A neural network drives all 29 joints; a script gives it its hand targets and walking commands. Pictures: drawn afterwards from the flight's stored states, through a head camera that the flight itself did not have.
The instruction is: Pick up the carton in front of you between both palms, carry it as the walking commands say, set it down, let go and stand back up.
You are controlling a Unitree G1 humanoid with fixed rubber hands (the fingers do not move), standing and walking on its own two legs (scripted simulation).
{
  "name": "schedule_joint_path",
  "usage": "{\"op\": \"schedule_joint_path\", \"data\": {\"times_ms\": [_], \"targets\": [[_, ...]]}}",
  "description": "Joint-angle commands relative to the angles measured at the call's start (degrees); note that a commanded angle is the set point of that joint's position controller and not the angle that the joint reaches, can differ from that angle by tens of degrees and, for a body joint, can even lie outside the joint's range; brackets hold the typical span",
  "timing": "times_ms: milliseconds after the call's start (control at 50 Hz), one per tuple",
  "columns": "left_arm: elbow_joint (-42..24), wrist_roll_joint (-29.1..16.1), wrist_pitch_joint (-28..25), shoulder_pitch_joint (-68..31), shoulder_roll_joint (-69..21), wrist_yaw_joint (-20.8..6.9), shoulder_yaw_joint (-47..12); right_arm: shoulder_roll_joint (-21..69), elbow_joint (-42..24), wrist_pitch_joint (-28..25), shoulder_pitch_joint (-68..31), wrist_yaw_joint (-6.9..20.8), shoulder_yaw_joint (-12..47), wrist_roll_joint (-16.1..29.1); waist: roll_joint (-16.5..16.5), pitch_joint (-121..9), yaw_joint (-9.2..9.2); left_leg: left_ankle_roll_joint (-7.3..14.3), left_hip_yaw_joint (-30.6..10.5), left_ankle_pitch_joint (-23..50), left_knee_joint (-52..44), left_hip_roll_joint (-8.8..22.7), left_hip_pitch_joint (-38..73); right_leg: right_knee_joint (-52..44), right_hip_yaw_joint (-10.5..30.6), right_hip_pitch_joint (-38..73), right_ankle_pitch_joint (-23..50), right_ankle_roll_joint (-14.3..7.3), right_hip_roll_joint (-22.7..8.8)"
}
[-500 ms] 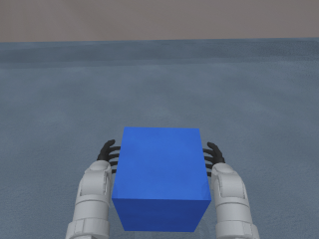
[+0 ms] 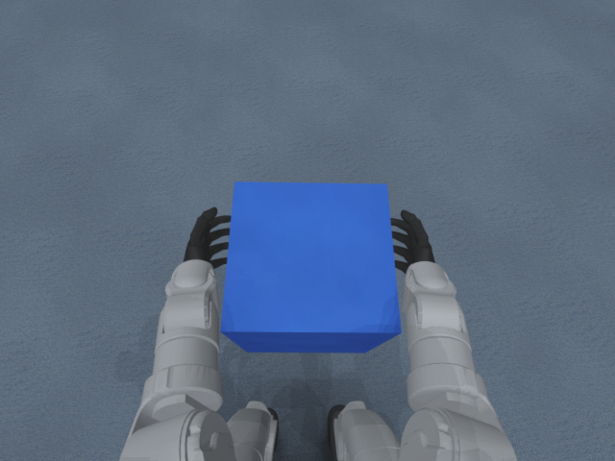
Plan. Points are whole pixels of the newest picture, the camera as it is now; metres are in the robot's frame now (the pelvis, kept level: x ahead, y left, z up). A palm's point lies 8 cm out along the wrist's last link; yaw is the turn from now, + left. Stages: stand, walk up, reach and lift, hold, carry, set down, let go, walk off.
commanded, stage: set down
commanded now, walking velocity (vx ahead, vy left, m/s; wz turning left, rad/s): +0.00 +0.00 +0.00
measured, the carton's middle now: (308, 278) +0.36 +0.01 -0.12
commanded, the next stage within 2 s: none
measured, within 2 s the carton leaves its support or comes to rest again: rests again in 1.88 s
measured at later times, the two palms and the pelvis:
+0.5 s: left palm (222, 270) +0.40 +0.16 -0.20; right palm (385, 267) +0.42 -0.14 -0.20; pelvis -0.02 +0.00 -0.12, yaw +0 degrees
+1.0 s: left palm (234, 280) +0.44 +0.17 -0.36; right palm (365, 272) +0.47 -0.13 -0.36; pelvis -0.05 -0.01 -0.25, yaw +1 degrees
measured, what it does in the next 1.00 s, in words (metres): lowers itself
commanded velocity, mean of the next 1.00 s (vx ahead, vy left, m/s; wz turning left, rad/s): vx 0.00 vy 0.00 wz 0.00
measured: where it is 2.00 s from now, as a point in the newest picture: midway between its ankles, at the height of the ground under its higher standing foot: outside the picture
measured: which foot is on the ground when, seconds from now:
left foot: down 0.00-1.00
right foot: down 0.00-1.00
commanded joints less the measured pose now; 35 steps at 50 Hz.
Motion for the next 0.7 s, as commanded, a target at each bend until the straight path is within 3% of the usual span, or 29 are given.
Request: {"op": "schedule_joint_path", "data": {"times_ms": [0, 100, 160, 280, 340, 480, 680], "targets": [[3.6, -9.6, -8.1, -25.7, -42.3, -7.8, -27.6, 42.7, 3.1, -8.4, -25.5, 7.9, 27.0, 9.0, -0.4, -37.0, 0.15, -0.9, -0.1, 18.9, 2.5, -4.2, 2.3, 3.3, 0.9, 7.6, 18.6, 0.3, 4.1], [-1.6, -15.4, -12.3, -29.2, -46.2, -7.1, -39.5, 46.9, -2.5, -12.5, -29.5, 7.1, 39.7, 15.1, -1.1, -61.9, 0.64, -2.1, 0.3, 27.7, 12.2, -4.9, -2.9, 13.2, 0.7, 5.0, 28.8, 1.4, 4.6], [-3.5, -17.5, -11.7, -29.6, -46.2, -6.6, -42.7, 46.9, -3.9, -11.8, -30.0, 6.6, 42.7, 16.8, -1.5, -68.0, 0.67, -2.4, 0.7, 26.4, 15.9, -5.2, -7.5, 16.9, 0.3, 0.6, 27.3, 2.0, 4.8], [0.8, -16.3, -7.4, -32.3, -46.7, -7.7, -38.4, 46.7, 1.1, -7.6, -32.2, 7.6, 38.5, 15.2, -1.3, -59.5, 0.83, -2.3, 1.7, 11.9, 19.5, -5.4, -20.9, 20.5, -0.8, -14.1, 11.5, 1.8, 5.4], [3.4, -15.4, -5.8, -34.9, -46.5, -8.3, -35.3, 46.4, 4.0, -6.1, -34.7, 8.2, 35.4, 14.2, -1.5, -57.2, 0.82, -2.3, 2.4, 7.8, 21.8, -5.6, -26.3, 22.7, -1.4, -19.7, 7.1, 1.7, 5.6], [6.4, -15.0, -5.6, -41.8, -44.5, -7.6, -31.4, 44.7, 7.8, -6.0, -41.6, 7.6, 31.7, 14.0, -1.8, -60.7, 1.18, -2.6, 3.5, 6.6, 29.2, -6.4, -34.9, 30.0, -2.2, -28.5, 5.9, 2.0, 6.3], [5.3, -18.4, -5.5, -52.2, -42.3, -6.1, -32.6, 42.9, 7.7, -5.8, -52.2, 5.5, 33.9, 17.4, -2.9, -70.7, 1.89, -3.3, 5.3, 5.1, 40.3, -7.3, -43.3, 40.9, -3.5, -34.8, 5.0, 2.7, 7.2]]}}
